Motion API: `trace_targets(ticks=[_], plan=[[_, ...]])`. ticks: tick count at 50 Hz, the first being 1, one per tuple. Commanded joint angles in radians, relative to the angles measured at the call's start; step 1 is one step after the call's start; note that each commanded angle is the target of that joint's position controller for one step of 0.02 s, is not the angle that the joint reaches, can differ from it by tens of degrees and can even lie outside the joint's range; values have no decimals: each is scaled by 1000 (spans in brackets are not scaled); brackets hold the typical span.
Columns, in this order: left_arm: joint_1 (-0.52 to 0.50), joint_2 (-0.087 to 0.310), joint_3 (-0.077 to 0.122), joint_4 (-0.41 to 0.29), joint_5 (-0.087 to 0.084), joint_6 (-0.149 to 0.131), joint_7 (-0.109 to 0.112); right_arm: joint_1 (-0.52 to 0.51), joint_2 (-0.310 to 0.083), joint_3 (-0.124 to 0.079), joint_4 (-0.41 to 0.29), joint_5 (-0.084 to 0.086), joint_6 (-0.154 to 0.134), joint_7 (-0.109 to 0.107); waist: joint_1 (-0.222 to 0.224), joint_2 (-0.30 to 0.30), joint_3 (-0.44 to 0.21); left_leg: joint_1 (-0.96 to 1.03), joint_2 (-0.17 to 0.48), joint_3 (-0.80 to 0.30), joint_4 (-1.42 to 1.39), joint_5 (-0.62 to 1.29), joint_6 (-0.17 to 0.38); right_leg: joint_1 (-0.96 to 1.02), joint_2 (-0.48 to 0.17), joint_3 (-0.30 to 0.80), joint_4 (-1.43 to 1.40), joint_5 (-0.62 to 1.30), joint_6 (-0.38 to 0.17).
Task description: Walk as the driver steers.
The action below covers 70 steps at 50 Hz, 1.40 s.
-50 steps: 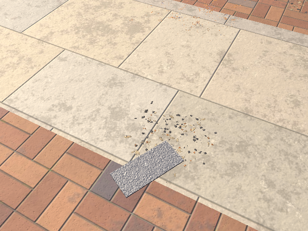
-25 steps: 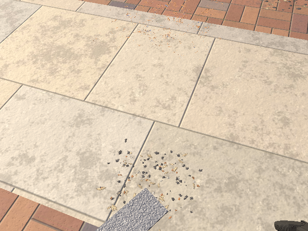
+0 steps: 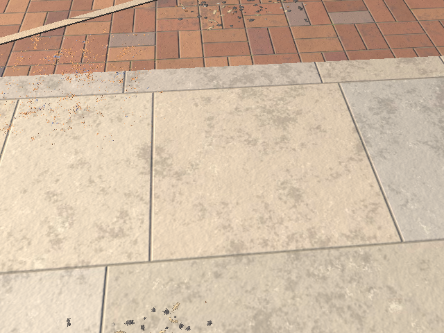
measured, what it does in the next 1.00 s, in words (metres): walks ahead: right foot, then left foot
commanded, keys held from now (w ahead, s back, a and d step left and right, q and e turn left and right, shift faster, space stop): w+e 0.04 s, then w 0.18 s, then w+q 0.26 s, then q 0.52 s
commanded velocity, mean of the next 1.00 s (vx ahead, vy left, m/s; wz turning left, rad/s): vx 0.35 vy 0.00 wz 0.17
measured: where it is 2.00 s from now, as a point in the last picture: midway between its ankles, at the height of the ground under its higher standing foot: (232, 322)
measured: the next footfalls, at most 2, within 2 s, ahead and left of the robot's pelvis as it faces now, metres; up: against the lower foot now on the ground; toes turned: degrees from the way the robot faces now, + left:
right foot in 0.18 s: +0.26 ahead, -0.15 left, +0.00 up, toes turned -8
left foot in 0.68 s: +0.56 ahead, +0.07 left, +0.00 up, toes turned +6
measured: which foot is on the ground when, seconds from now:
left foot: down 0.00-0.20, up 0.22-0.66, down 0.68-1.00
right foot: up 0.00-0.16, down 0.18-0.70, up 0.72-1.00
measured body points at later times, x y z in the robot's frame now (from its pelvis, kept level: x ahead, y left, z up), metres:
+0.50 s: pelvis +0.28 -0.06 +0.00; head +0.30 -0.07 +0.45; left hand +0.36 +0.21 -0.11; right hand +0.40 -0.34 -0.12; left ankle +0.43 +0.11 -0.67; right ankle +0.22 -0.14 -0.74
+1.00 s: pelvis +0.46 -0.02 -0.01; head +0.51 +0.01 +0.44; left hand +0.55 +0.29 -0.12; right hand +0.67 -0.27 -0.10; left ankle +0.52 +0.06 -0.74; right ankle +0.56 -0.19 -0.69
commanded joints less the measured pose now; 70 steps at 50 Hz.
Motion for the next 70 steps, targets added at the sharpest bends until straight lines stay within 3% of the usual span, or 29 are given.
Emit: trace_targets(ticks=[1, 5, 7, 8, 9, 10, 11, 12, 14, 18, 27, 31, 34, 35, 36, 37, 38, 39, 42, 45, 49, 57, 58, 59, 60, 61, 62, 64, 70], plan=[[-99, 7, -10, -101, 1, -15, -23, -49, -169, -32, -70, 9, -6, -7, -2, 94, 24, -5, 263, -62, -86, 338, 136, 30, 10, -51, -127, 92, -11], [-161, 17, -9, -151, 2, -14, -40, 11, -201, -38, -42, 30, 21, -4, 3, 103, 45, 103, 311, -38, -15, 510, 122, 65, 57, -93, -224, -53, -57], [-77, 61, 13, -141, 11, -12, -38, 7, -232, -44, -37, 36, 31, -8, 74, 140, -24, 128, 311, -10, 142, 830, 106, 229, 124, -136, -257, -143, -100], [66, 101, 38, -100, 11, -11, -33, -5, -228, -39, -35, 37, 37, -11, 161, 128, -102, 81, 284, 24, 313, 900, 82, 438, 164, -153, -328, -76, -132], [227, 164, 67, -55, 10, -4, -16, 1, -192, -23, -43, 22, 32, -14, 233, 87, -193, -116, 247, 38, 545, 727, 46, 738, 117, -62, -318, -14, -167], [283, 290, 86, -40, 11, -5, -3, 100, -64, 24, -91, -13, 10, 4, 161, -174, -321, -575, 92, 23, 956, -66, -20, 1141, -181, 444, -331, -75, -337], [316, 222, 63, -55, 12, -13, -6, 64, -111, 19, -70, 16, -22, 16, 200, -124, -476, -672, 28, -195, 1124, -364, -19, 1177, -286, 735, -492, -116, -404], [263, 168, 42, -47, 24, -22, -12, -45, -174, -3, -103, 61, -31, 23, 214, -63, -329, -751, 82, -224, 1156, -302, -4, 1073, -251, 550, -506, -51, -342], [131, 100, 20, -44, 22, -33, -13, -97, -147, 4, -106, 43, -25, 15, 140, 9, -144, -700, 161, -211, 1011, -165, 1, 775, -168, 289, -537, 86, -269], [59, 77, 16, -22, 34, -70, -12, -11, -93, 3, -69, 34, 35, 9, 54, -13, -66, -565, 186, -233, 911, -33, -28, 541, -131, 110, -684, 101, -251], [96, 104, 23, 56, 38, -73, 25, -233, -33, 19, -150, 8, 28, 34, 124, 6, 46, -585, 113, -171, 438, 379, -31, 589, -90, -189, -694, 276, -156], [93, 144, 38, 72, 12, -32, 48, -227, -72, 2, -200, 7, 29, 64, 104, -42, -2, -560, 64, -118, 370, 222, 11, 734, -136, -205, -526, 527, -118], [60, 143, 36, 56, 3, -7, 66, 27, -177, -52, -155, 3, 30, 58, -31, -8, -145, -229, -31, -92, 244, 289, 80, 682, -59, -240, -103, 581, -31], [115, 83, 13, 32, 41, -15, 62, 82, -279, -74, -162, -1, 35, 31, -18, 191, -248, 35, 162, -352, 287, 751, 154, 450, 23, -246, 219, 86, 38], [244, 3, -16, 11, 52, -30, 44, 18, -324, -71, -207, -16, 35, 27, 89, 342, -425, 330, 415, -835, 261, 947, 417, 118, 226, -86, 588, -676, 101], [191, 100, -1, 31, 28, -42, 27, 15, -261, -60, -236, -7, 46, 32, 7, 169, -518, 312, 381, -793, 206, 779, 398, 93, 164, 85, 630, -634, 74], [96, 115, 2, 1, 2, -40, 26, -42, -208, -47, -250, 2, 49, 31, 10, 124, -394, 208, 332, -667, 187, 619, 349, 45, 128, 66, 588, -555, 53], [58, 104, 2, 3, 13, -30, 40, -89, -170, -38, -249, 18, 56, 28, 39, 37, -254, 51, 277, -581, 154, 505, 294, 29, 89, 43, 495, -487, 52], [70, 109, 13, -3, 34, 13, 60, -152, -150, -32, -275, -1, 75, 12, 99, 118, -151, -237, 200, -516, 77, 366, 254, 164, 74, 31, 336, -395, 56], [78, 76, 4, 0, 40, 17, 70, -147, -182, -45, -284, -2, 79, -6, 103, 128, -178, -260, 179, -486, 89, 435, 250, 180, 92, 26, 199, -352, 81], [25, 72, 2, -11, 35, 23, 71, -163, -187, -48, -304, 12, 108, -31, 82, 152, -188, -266, 145, -523, 88, 147, 206, 183, 105, 48, 67, -249, 102], [29, 80, 12, -19, 19, -20, 39, -168, -174, -47, -332, 20, 140, -31, 85, 214, -157, -223, 117, -657, 181, 153, 160, 361, 149, 38, -340, -208, 58], [61, 97, 20, -9, 22, -24, 36, -169, -159, -42, -337, 26, 144, -33, 104, 200, -154, -260, 82, -641, 222, 130, 126, 456, 116, 42, -457, -115, 39], [77, 165, 37, -15, 39, -21, 40, -132, -111, -28, -343, 21, 144, -32, 84, 66, -176, -360, 12, -552, 371, -85, 71, 572, -69, 183, -504, -60, -27], [45, 242, 53, -15, 72, -4, 43, -122, -100, -28, -376, 25, 135, -28, 34, -248, -111, -574, -154, -324, 561, -353, 9, 583, -250, 421, -551, 147, -187], [30, 184, 44, -38, 80, -5, 44, -114, -192, -54, -364, 5, 121, -22, 59, -218, -127, -602, -88, -312, 814, -399, -39, 556, -324, 477, -542, 228, -272], [-8, 133, 29, -55, 67, -4, 50, -93, -222, -70, -338, 15, 123, -17, 51, -131, -122, -599, -65, -313, 911, -334, -56, 548, -271, 367, -513, 238, -244], [-50, 96, 19, -63, 36, 3, 56, -72, -179, -66, -306, 19, 147, -25, 49, -72, -91, -629, -46, -285, 998, -229, -93, 566, -164, 202, -481, 215, -167], [14, 135, 31, -40, 39, 32, 62, -181, -77, -25, -370, 22, 152, -12, 117, -143, -113, -538, 5, -190, 728, -190, -123, 632, -140, 65, -482, 257, -196]])
Over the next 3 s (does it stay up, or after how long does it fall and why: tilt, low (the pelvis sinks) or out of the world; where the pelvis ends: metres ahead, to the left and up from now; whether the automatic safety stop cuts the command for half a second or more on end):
stays up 0.51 -0.05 -0.01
